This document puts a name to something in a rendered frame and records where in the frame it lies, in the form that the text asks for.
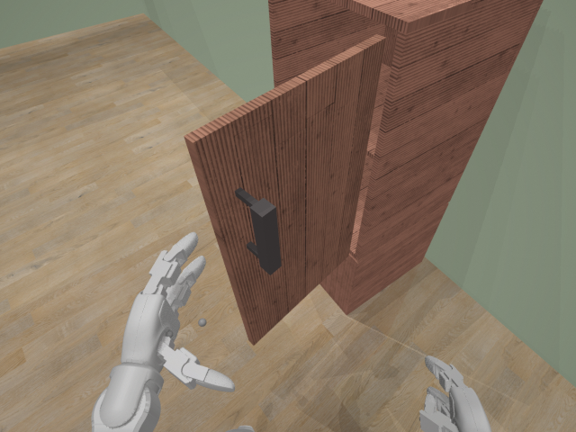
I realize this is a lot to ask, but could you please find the cupboard door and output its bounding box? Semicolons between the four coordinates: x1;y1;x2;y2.
184;34;386;346

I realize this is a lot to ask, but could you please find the robot left forearm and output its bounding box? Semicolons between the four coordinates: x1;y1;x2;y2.
91;363;164;432

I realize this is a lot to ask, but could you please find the robot left hand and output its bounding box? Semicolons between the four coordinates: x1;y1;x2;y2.
121;232;235;392

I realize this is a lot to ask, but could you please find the robot right hand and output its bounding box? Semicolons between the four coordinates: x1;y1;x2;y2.
419;355;491;432

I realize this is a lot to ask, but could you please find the handle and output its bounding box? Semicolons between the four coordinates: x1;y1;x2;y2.
235;187;282;275

